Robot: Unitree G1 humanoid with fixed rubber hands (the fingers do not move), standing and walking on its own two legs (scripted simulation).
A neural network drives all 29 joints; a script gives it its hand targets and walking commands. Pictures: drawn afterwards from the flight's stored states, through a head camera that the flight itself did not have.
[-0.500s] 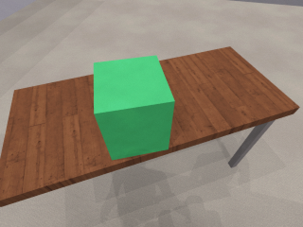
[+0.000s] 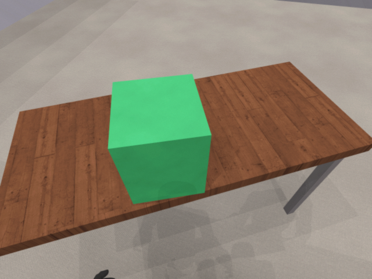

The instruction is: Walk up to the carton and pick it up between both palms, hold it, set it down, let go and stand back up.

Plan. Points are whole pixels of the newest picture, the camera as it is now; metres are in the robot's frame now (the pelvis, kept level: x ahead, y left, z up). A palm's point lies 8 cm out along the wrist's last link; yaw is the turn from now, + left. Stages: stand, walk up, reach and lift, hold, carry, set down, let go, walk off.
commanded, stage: walk up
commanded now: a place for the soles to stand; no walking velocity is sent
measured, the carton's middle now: (161, 141) +0.44 +0.07 +0.01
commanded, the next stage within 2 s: none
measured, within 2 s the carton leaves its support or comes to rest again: neither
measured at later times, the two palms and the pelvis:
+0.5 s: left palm out of the picture -0.02 +0.24 -0.13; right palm out of the picture -0.03 -0.24 -0.14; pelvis -0.02 +0.00 +0.01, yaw +4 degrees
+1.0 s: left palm out of the picture +0.00 +0.25 -0.14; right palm out of the picture +0.02 -0.25 -0.13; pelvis -0.02 -0.02 +0.00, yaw +11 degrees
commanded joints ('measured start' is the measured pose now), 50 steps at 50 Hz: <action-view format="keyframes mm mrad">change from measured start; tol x8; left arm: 1 5 130 22 -31 1 -12 7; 50 20 188 44 30 13 31 -1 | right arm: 1 101 -91 -19 0 4 -4 -5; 37 108 -127 -5 53 10 -39 -13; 50 80 -153 -32 -84 -1 -34 -31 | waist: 1 14 -34 26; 36 26 48 33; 38 21 -44 32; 50 26 68 -13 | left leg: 1 -87 109 -105 -82 252 34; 7 -88 90 -123 -100 94 35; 16 -128 104 -172 -120 153 46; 24 -178 87 -201 -152 46 50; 37 -156 90 -240 -120 218 42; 42 -178 150 -335 -54 518 68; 50 -308 81 -325 6 281 47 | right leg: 1 50 -118 124 -95 264 -66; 7 32 -126 158 -206 39 -37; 18 102 -120 97 -194 51 -29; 23 90 -118 82 -216 -66 -16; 41 140 -104 -34 -65 152 -8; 50 212 -137 -17 -84 80 -51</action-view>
